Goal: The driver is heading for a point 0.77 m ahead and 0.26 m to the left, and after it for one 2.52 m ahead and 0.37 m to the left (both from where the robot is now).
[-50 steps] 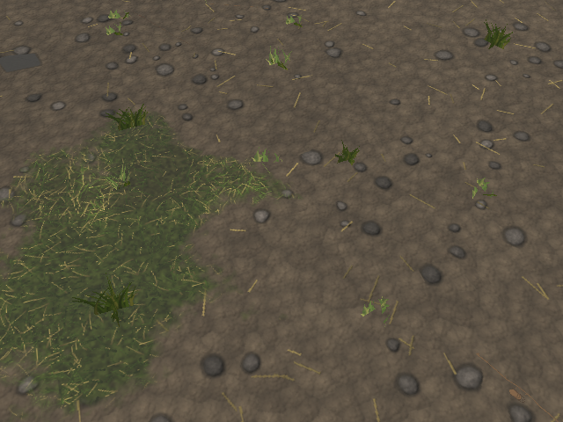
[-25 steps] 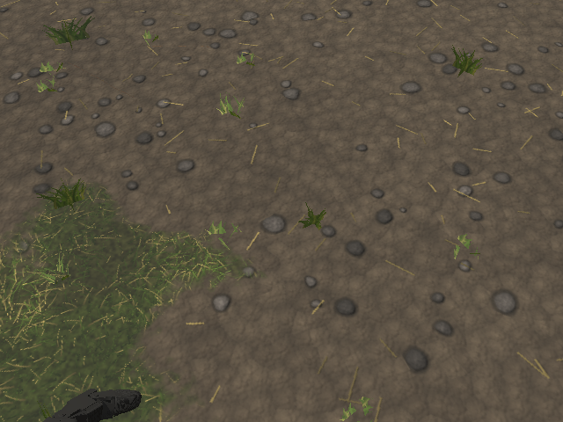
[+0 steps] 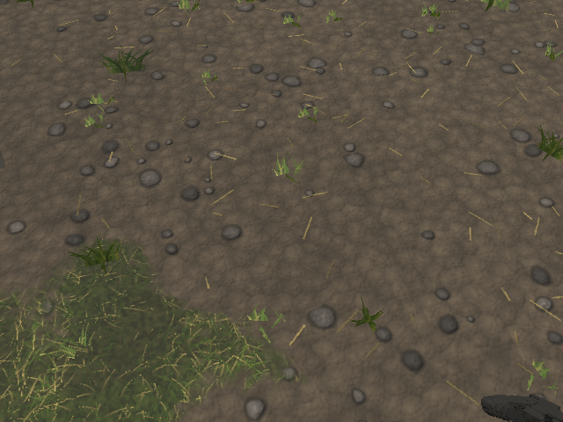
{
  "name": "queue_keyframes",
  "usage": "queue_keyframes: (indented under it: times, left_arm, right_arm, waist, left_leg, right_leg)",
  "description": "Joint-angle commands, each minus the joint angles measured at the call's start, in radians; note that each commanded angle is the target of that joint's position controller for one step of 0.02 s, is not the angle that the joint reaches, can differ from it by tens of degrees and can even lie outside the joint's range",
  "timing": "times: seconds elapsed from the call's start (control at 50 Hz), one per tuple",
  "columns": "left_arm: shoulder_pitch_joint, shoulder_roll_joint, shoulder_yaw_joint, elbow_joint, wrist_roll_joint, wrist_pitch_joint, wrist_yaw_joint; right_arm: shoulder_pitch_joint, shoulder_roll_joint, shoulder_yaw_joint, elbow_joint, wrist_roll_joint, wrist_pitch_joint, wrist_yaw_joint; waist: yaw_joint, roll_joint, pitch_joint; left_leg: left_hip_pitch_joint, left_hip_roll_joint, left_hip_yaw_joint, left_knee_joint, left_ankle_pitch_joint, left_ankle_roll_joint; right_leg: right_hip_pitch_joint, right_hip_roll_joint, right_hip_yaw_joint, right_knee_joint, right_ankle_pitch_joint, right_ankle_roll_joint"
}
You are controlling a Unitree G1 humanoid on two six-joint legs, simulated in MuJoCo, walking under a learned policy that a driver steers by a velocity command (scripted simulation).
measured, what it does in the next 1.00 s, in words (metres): walks ahead, turning left: right foot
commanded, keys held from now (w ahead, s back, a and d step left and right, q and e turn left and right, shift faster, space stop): w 0.36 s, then w+q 0.64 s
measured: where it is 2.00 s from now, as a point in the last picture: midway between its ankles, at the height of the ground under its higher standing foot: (210, 204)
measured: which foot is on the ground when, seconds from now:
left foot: down 0.00-0.54, up 0.56-1.00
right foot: down 0.00-0.00, up 0.02-0.50, down 0.52-1.00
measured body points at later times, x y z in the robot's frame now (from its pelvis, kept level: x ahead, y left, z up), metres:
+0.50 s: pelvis +0.27 -0.01 +0.01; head +0.30 +0.00 +0.46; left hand +0.49 +0.22 -0.07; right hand +0.24 -0.29 -0.12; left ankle +0.12 +0.10 -0.72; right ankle +0.42 -0.13 -0.71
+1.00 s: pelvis +0.52 +0.02 +0.01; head +0.55 +0.04 +0.46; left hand +0.47 +0.30 -0.13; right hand +0.78 -0.16 -0.08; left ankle +0.64 +0.18 -0.70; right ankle +0.42 -0.13 -0.72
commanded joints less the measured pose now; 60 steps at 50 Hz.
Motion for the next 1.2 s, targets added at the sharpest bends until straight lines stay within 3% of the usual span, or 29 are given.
queue_keyframes:
  times: [0.02, 0.04, 0.06, 0.08, 0.12, 0.18, 0.32, 0.42, 0.48, 0.52, 0.54, 0.56, 0.58, 0.6, 0.64, 0.68, 0.74, 0.82, 0.9, 0.96, 1.0, 1.04, 1.06, 1.08, 1.1, 1.12, 1.14, 1.16, 1.2]
  left_arm:
    - [0.072, 0.032, -0.014, -0.077, 0.006, -0.044, -0.004]
    - [-0.007, 0.123, 0.011, -0.097, -0.022, -0.058, -0.012]
    - [-0.08, 0.127, 0.011, -0.118, -0.028, -0.063, -0.012]
    - [-0.129, 0.117, 0.012, -0.123, -0.009, -0.06, -0.007]
    - [-0.08, 0.092, 0.014, -0.111, 0.0, -0.04, -0.004]
    - [-0.091, 0.06, 0.011, -0.111, 0.006, -0.017, 0.003]
    - [-0.323, 0.016, -0.005, -0.175, 0.007, -0.035, -0.014]
    - [-0.457, 0.024, -0.007, -0.233, 0.0, -0.052, -0.041]
    - [-0.398, 0.063, 0.007, -0.224, 0.001, -0.065, -0.047]
    - [-0.156, 0.138, 0.045, -0.157, 0.009, -0.071, -0.032]
    - [0.027, 0.214, 0.065, -0.133, 0.025, -0.067, -0.02]
    - [0.043, 0.246, 0.071, -0.114, 0.024, -0.056, -0.024]
    - [0.018, 0.135, 0.044, -0.13, 0.016, -0.054, -0.022]
    - [-0.048, 0.095, 0.031, -0.134, 0.012, -0.055, -0.017]
    - [-0.157, 0.047, 0.017, -0.132, 0.018, -0.059, -0.02]
    - [-0.2, 0.039, 0.019, -0.122, 0.027, -0.07, -0.02]
    - [-0.211, 0.064, 0.031, -0.098, 0.026, -0.08, -0.014]
    - [-0.191, 0.101, 0.043, -0.074, 0.027, -0.07, 0.0]
    - [-0.138, 0.135, 0.055, -0.051, 0.012, -0.051, 0.009]
    - [-0.114, 0.158, 0.065, -0.034, -0.006, -0.028, 0.01]
    - [-0.132, 0.186, 0.074, -0.037, -0.016, -0.015, 0.012]
    - [-0.165, 0.19, 0.073, -0.047, -0.027, 0.001, 0.014]
    - [-0.15, 0.153, 0.057, -0.06, -0.005, -0.003, 0.016]
    - [-0.068, -0.001, 0.01, -0.118, 0.037, -0.027, 0.007]
    - [-0.149, 0.064, 0.013, -0.129, 0.0, -0.068, -0.006]
    - [-0.241, 0.119, 0.027, -0.158, -0.039, -0.09, -0.014]
    - [-0.252, 0.108, 0.023, -0.157, -0.028, -0.103, -0.01]
    - [-0.246, 0.112, 0.028, -0.143, 0.0, -0.105, -0.002]
    - [-0.216, 0.122, 0.038, -0.137, 0.016, -0.082, -0.003]
  right_arm:
    - [0.416, -0.252, -0.084, 0.043, 0.001, 0.006, -0.013]
    - [0.355, -0.198, -0.064, 0.037, 0.006, 0.004, -0.013]
    - [0.284, -0.174, -0.056, 0.024, 0.005, 0.005, -0.014]
    - [0.223, -0.14, -0.046, 0.02, -0.002, 0.004, -0.01]
    - [0.17, -0.116, -0.04, 0.016, -0.012, -0.008, -0.007]
    - [0.184, -0.135, -0.046, 0.042, -0.006, -0.023, -0.011]
    - [0.29, -0.171, -0.052, 0.107, 0.006, -0.006, -0.037]
    - [0.378, -0.179, -0.056, 0.162, 0.016, 0.022, -0.043]
    - [0.356, -0.203, -0.067, 0.165, 0.02, 0.036, -0.053]
    - [0.324, -0.18, -0.057, 0.153, 0.013, 0.039, -0.054]
    - [0.322, -0.115, -0.033, 0.119, -0.012, 0.035, -0.053]
    - [0.464, -0.012, -0.007, 0.113, 0.011, 0.016, -0.048]
    - [0.402, -0.135, -0.035, 0.13, 0.035, 0.008, -0.047]
    - [0.317, -0.176, -0.052, 0.103, 0.047, 0.005, -0.047]
    - [0.262, -0.145, -0.058, 0.098, 0.029, 0.016, -0.054]
    - [0.301, -0.101, -0.057, 0.099, 0.032, 0.04, -0.05]
    - [0.258, -0.076, -0.057, 0.068, 0.026, 0.067, -0.05]
    - [0.166, -0.06, -0.051, 0.031, 0.02, 0.061, -0.03]
    - [0.029, -0.049, -0.04, -0.024, 0.018, 0.056, -0.004]
    - [-0.019, -0.066, -0.045, -0.063, 0.018, 0.06, 0.01]
    - [0.018, -0.097, -0.061, -0.073, 0.016, 0.066, 0.013]
    - [0.244, -0.166, -0.106, -0.021, 0.021, 0.072, 0.005]
    - [0.418, -0.251, -0.145, 0.026, 0.025, 0.082, -0.015]
    - [0.379, -0.364, -0.158, 0.02, 0.034, 0.074, -0.022]
    - [0.39, -0.291, -0.131, -0.024, 0.021, 0.051, -0.012]
    - [0.357, -0.226, -0.112, -0.016, 0.012, 0.033, -0.007]
    - [0.305, -0.199, -0.103, -0.021, 0.015, 0.023, -0.008]
    - [0.232, -0.166, -0.093, -0.033, 0.013, 0.021, -0.01]
    - [0.178, -0.143, -0.081, -0.06, -0.003, 0.019, -0.019]
  waist:
    - [-0.174, 0.267, -0.414]
    - [-0.174, 0.179, -0.27]
    - [-0.15, 0.115, -0.165]
    - [-0.124, 0.043, -0.078]
    - [-0.065, 0.102, -0.058]
    - [-0.048, 0.071, -0.034]
    - [-0.124, 0.047, 0.024]
    - [-0.156, 0.044, 0.063]
    - [-0.101, 0.074, 0.026]
    - [0.022, 0.063, -0.139]
    - [0.084, -0.057, -0.312]
    - [0.008, -0.332, -0.428]
    - [0.046, -0.204, -0.346]
    - [0.038, -0.156, -0.203]
    - [-0.016, -0.075, -0.07]
    - [-0.062, -0.118, -0.042]
    - [-0.079, -0.079, 0.003]
    - [-0.056, -0.058, 0.025]
    - [-0.005, -0.036, 0.062]
    - [-0.006, -0.046, 0.073]
    - [-0.047, -0.075, 0.028]
    - [-0.184, -0.065, -0.098]
    - [-0.251, 0.025, -0.188]
    - [-0.119, 0.3, -0.242]
    - [-0.176, 0.177, -0.37]
    - [-0.189, 0.114, -0.237]
    - [-0.151, 0.05, -0.16]
    - [-0.107, 0.012, -0.109]
    - [-0.058, 0.04, -0.086]
  left_leg:
    - [0.886, 0.366, -0.756, -0.214, -0.235, 0.278]
    - [0.782, 0.341, -0.652, -0.239, -0.32, 0.23]
    - [0.642, 0.307, -0.524, -0.257, -0.28, 0.199]
    - [0.499, 0.255, -0.418, -0.292, -0.185, 0.172]
    - [0.36, 0.217, -0.329, -0.35, -0.063, 0.176]
    - [0.315, 0.197, -0.229, -0.401, 0.057, 0.194]
    - [0.383, 0.159, -0.101, -0.428, 0.103, 0.151]
    - [0.521, 0.217, -0.15, -0.353, 0.14, 0.151]
    - [0.555, 0.235, -0.192, -0.261, 0.26, 0.128]
    - [0.445, 0.147, -0.139, 0.01, 0.409, 0.08]
    - [0.232, 0.063, -0.091, 0.328, 0.114, 0.039]
    - [-0.125, -0.076, -0.086, 0.622, -0.502, -0.011]
    - [-0.214, -0.019, -0.18, 0.726, -0.501, -0.009]
    - [-0.256, 0.022, -0.16, 0.734, -0.405, -0.005]
    - [-0.192, 0.087, -0.14, 0.662, -0.266, -0.014]
    - [-0.106, 0.122, -0.137, 0.632, -0.215, -0.027]
    - [-0.157, 0.133, -0.133, 0.568, -0.146, -0.043]
    - [-0.169, 0.127, -0.101, 0.344, 0.047, -0.048]
    - [-0.166, 0.108, -0.031, 0.175, 0.101, -0.027]
    - [-0.175, 0.087, 0.001, 0.117, 0.017, 0.007]
    - [-0.078, 0.03, 0.054, 0.108, -0.085, 0.044]
    - [0.236, -0.064, 0.104, 0.041, -0.079, 0.103]
    - [0.541, -0.014, -0.036, 0.011, -0.067, 0.154]
    - [0.823, 0.233, -0.605, -0.101, -0.252, 0.33]
    - [0.878, 0.314, -0.871, -0.257, -0.395, 0.378]
    - [0.807, 0.297, -0.744, -0.28, -0.328, 0.324]
    - [0.675, 0.256, -0.619, -0.269, -0.231, 0.286]
    - [0.541, 0.216, -0.521, -0.269, -0.114, 0.257]
    - [0.398, 0.182, -0.447, -0.305, 0.043, 0.254]
  right_leg:
    - [-0.651, 0.067, 0.113, 0.729, -0.148, -0.019]
    - [-0.75, 0.005, 0.152, 0.807, -0.113, -0.035]
    - [-0.757, -0.049, 0.116, 0.778, -0.021, -0.046]
    - [-0.723, -0.086, 0.096, 0.711, 0.057, -0.047]
    - [-0.609, -0.129, 0.106, 0.64, 0.149, -0.031]
    - [-0.617, -0.135, 0.091, 0.559, 0.227, -0.005]
    - [-0.64, -0.099, 0.049, 0.159, 0.538, 0.011]
    - [-0.664, -0.065, 0.055, 0.023, 0.475, -0.01]
    - [-0.536, -0.033, 0.051, -0.028, 0.381, -0.037]
    - [-0.14, -0.026, 0.033, -0.043, 0.41, -0.091]
    - [0.176, -0.227, 0.241, 0.002, 0.422, -0.153]
    - [0.445, -0.423, 0.662, -0.11, 0.208, -0.285]
    - [0.369, -0.393, 0.662, -0.173, 0.08, -0.249]
    - [0.239, -0.365, 0.506, -0.199, 0.099, -0.207]
    - [0.01, -0.288, 0.314, -0.272, 0.244, -0.176]
    - [-0.101, -0.266, 0.206, -0.332, 0.322, -0.183]
    - [-0.14, -0.265, 0.087, -0.374, 0.425, -0.195]
    - [-0.107, -0.24, -0.05, -0.39, 0.476, -0.181]
    - [-0.026, -0.262, -0.124, -0.381, 0.493, -0.167]
    - [0.08, -0.293, -0.153, -0.32, 0.585, -0.144]
    - [0.115, -0.294, -0.182, -0.199, 0.874, -0.121]
    - [0.049, -0.246, -0.228, 0.128, 1.047, -0.079]
    - [-0.18, -0.202, -0.233, 0.429, 0.795, -0.028]
    - [-0.631, 0.006, -0.154, 0.774, -0.111, 0.036]
    - [-0.744, 0.034, 0.097, 0.894, -0.186, 0.02]
    - [-0.832, -0.014, 0.109, 0.884, -0.088, -0.009]
    - [-0.802, -0.059, 0.11, 0.801, 0.001, -0.027]
    - [-0.73, -0.092, 0.113, 0.709, 0.06, -0.024]
    - [-0.615, -0.113, 0.121, 0.625, 0.116, -0.009]
Next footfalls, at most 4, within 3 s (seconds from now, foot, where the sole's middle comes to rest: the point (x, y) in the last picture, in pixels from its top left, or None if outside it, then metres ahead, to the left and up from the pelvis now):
0.52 right None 0.46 -0.13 -0.76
1.06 left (233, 328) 0.68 0.19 -0.76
1.58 right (256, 217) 1.03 0.16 -0.76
2.06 left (164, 172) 1.19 0.46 -0.76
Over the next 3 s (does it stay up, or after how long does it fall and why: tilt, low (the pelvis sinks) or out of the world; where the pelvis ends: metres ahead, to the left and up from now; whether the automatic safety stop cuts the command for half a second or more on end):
stays up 1.58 0.31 0.02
